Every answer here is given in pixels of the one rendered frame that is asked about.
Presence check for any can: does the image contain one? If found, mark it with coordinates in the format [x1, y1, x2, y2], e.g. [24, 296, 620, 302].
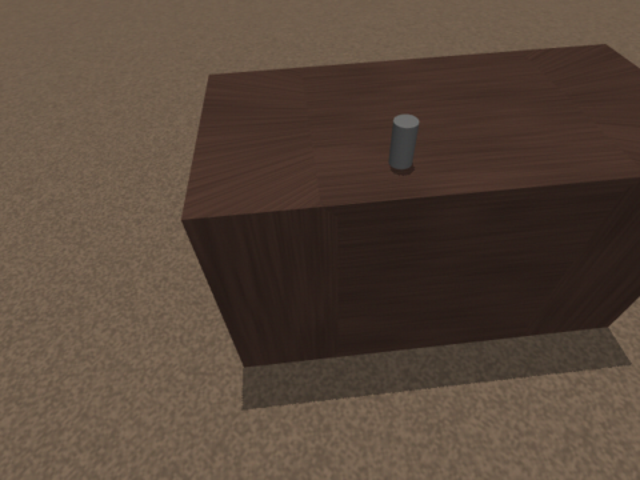
[389, 114, 419, 169]

